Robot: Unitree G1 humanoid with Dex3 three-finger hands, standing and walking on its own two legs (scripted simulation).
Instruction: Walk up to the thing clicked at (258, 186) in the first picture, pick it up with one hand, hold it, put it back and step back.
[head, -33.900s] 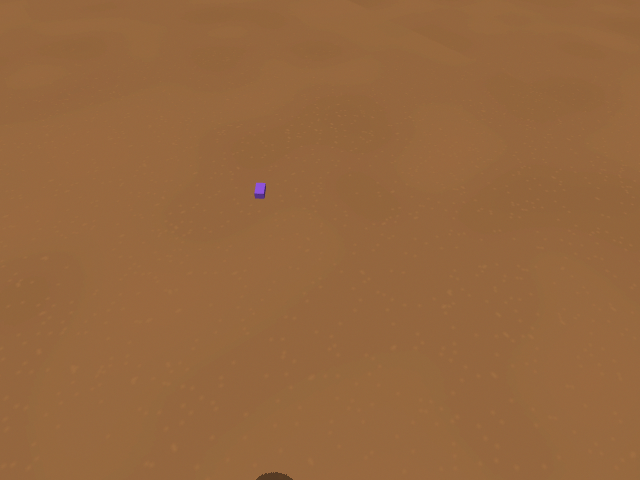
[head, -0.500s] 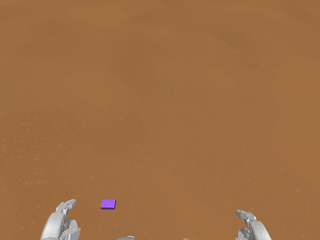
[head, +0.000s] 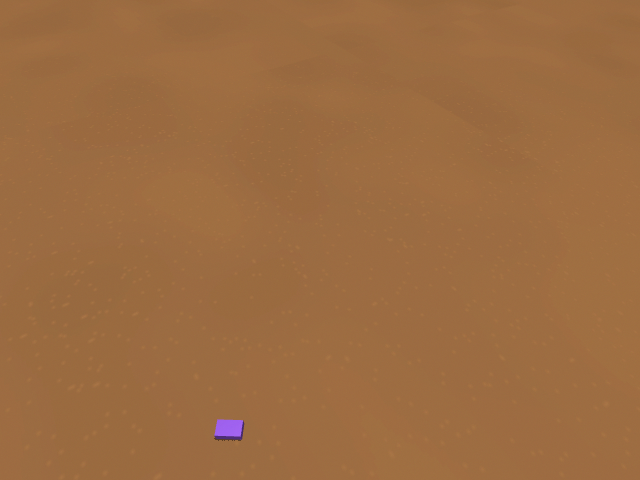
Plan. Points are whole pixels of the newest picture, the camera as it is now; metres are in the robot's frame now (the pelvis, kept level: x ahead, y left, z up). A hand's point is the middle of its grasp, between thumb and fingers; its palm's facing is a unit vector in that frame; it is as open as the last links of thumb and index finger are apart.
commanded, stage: stand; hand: left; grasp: from above
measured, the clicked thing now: (229, 429) +0.39 +0.25 -0.76
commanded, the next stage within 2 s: step back in 1.84 s
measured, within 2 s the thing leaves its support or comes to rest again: neither
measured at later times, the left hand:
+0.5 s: hand out of the picture +0.06 +0.23 -0.16, palm faces +0.04 -0.94 -0.34, open 7.4 cm
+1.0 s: hand out of the picture +0.09 +0.22 -0.15, palm faces +0.04 -0.94 -0.34, open 7.4 cm
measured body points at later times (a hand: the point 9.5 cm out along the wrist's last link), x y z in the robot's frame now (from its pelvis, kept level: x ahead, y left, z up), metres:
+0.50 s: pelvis +0.01 -0.01 +0.00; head +0.01 -0.02 +0.45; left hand +0.06 +0.28 -0.13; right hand +0.07 -0.29 -0.14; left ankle +0.01 +0.09 -0.74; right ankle +0.00 -0.13 -0.74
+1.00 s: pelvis +0.02 -0.03 +0.01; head +0.03 -0.03 +0.46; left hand +0.09 +0.27 -0.13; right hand +0.10 -0.31 -0.14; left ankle +0.01 +0.09 -0.74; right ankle +0.00 -0.13 -0.74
